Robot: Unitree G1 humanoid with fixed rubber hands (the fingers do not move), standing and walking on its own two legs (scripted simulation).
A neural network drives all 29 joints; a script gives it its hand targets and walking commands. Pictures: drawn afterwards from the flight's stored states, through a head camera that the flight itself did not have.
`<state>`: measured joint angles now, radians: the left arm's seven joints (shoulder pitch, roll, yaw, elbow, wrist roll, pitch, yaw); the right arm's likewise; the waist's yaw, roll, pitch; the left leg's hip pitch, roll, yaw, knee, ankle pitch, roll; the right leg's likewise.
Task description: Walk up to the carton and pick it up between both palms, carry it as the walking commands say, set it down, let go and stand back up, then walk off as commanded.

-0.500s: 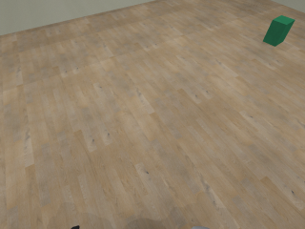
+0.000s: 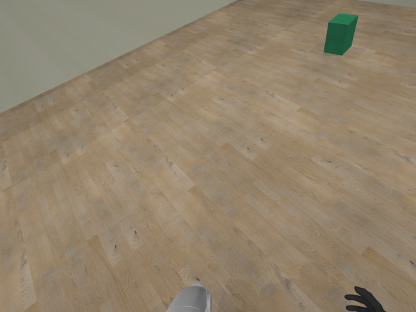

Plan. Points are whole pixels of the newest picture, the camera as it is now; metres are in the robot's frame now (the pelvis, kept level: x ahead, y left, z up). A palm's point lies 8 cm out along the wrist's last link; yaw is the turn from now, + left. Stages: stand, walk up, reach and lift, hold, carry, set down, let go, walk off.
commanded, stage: walk up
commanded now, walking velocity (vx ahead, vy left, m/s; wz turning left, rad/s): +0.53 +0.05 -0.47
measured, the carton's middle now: (340, 34) +2.46 -0.75 -0.64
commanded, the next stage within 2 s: none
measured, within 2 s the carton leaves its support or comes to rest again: neither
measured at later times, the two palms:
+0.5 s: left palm (154, 191) +0.45 +0.27 -0.12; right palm out of the picture +0.17 -0.20 -0.13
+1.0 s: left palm (183, 182) +0.50 +0.20 -0.15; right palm (352, 144) +0.60 -0.30 -0.11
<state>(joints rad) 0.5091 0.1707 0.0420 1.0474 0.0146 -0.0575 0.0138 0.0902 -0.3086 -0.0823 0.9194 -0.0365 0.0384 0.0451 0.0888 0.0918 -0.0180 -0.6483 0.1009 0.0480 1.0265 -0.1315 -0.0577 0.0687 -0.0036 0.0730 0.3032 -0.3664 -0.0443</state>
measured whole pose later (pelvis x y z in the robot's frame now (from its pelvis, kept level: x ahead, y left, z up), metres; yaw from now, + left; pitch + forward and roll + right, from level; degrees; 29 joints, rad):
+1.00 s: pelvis +0.50 -0.03 +0.00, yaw -10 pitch -2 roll -3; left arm 0.37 0.20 0.05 1.07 0.02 -0.04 -0.02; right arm 0.11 -0.22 -0.05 0.91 -0.02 -0.01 0.03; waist 0.07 0.01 0.04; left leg -0.48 0.15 0.10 0.74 -0.25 -0.05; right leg -0.12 0.04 -0.15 0.39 -0.23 -0.05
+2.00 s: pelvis +0.87 -0.17 +0.01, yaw -16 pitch -1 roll +0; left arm 0.49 0.15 0.03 1.14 0.02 -0.09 0.00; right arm 0.06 -0.24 -0.07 0.96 -0.04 0.01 0.04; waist 0.10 0.06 0.00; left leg -0.57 0.17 0.07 0.88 -0.08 -0.05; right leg -0.01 -0.02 -0.15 0.28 -0.24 -0.01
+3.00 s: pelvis +1.30 -0.30 +0.00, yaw -14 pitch -1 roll -2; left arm 0.46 0.18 0.04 1.14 0.01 -0.08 0.00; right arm 0.05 -0.23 -0.05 0.96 -0.03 -0.01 0.04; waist 0.07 0.05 0.04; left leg -0.55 0.15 0.10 0.78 -0.15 -0.04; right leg 0.03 -0.01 -0.22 0.29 -0.30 0.01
